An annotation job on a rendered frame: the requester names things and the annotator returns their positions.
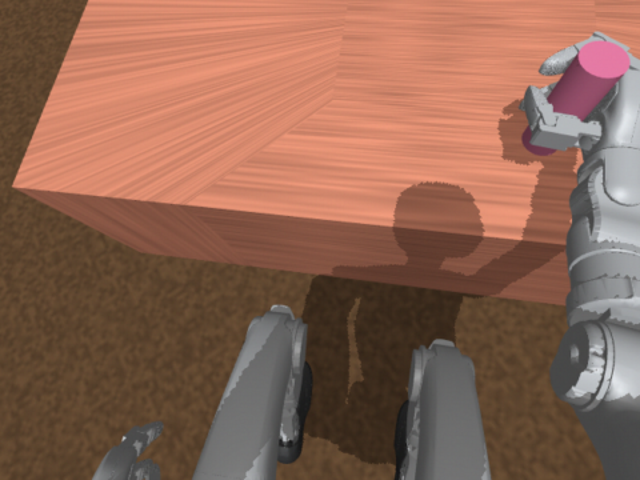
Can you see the can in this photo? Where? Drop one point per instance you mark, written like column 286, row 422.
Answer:
column 597, row 67

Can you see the right robot hand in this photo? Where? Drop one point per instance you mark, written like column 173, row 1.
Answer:
column 614, row 122

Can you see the left robot foot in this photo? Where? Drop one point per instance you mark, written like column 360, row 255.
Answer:
column 289, row 452

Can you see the left robot hand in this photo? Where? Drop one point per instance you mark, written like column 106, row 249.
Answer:
column 120, row 461

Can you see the right robot arm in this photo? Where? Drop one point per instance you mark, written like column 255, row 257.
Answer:
column 597, row 366

